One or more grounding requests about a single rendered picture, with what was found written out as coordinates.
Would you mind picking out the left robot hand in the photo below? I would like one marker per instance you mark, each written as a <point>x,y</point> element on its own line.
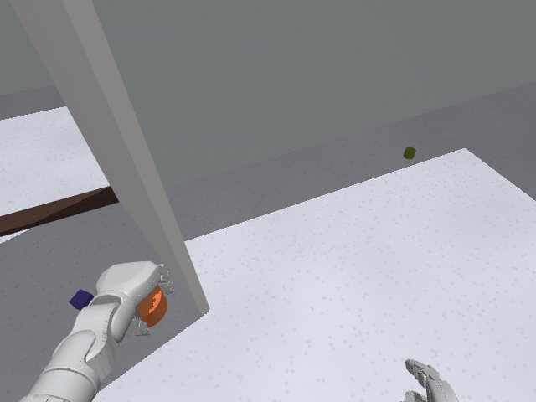
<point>137,280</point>

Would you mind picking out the right robot hand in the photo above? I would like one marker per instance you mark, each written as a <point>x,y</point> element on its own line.
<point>436,389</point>

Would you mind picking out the left robot arm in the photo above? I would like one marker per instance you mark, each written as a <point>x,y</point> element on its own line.
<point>84,358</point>

